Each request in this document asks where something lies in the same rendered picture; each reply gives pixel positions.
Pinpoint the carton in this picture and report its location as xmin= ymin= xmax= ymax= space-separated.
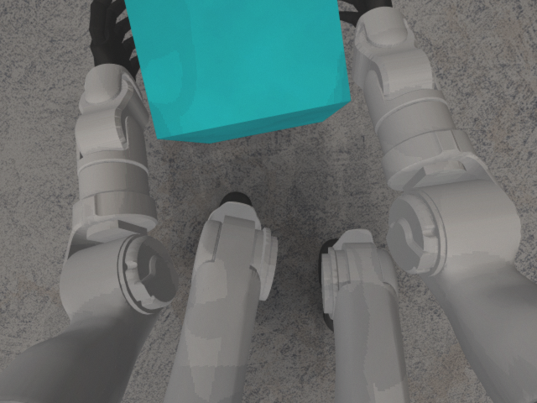
xmin=124 ymin=0 xmax=351 ymax=144

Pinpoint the robot left hand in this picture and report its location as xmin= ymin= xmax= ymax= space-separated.
xmin=89 ymin=0 xmax=140 ymax=81

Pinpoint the robot left shin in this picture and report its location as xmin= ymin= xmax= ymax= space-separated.
xmin=191 ymin=201 xmax=261 ymax=284

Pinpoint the left robot forearm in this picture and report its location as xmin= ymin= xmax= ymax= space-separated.
xmin=61 ymin=64 xmax=158 ymax=305

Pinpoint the right robot forearm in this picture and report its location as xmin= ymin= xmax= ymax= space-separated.
xmin=352 ymin=7 xmax=521 ymax=243

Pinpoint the robot right hand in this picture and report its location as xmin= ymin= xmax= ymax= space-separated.
xmin=339 ymin=0 xmax=393 ymax=28

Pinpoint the right robot upper arm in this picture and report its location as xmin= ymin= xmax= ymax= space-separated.
xmin=386 ymin=179 xmax=537 ymax=403

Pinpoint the robot left foot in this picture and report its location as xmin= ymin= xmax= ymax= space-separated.
xmin=219 ymin=191 xmax=252 ymax=207

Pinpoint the left robot upper arm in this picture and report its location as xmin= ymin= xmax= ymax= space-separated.
xmin=0 ymin=233 xmax=179 ymax=403

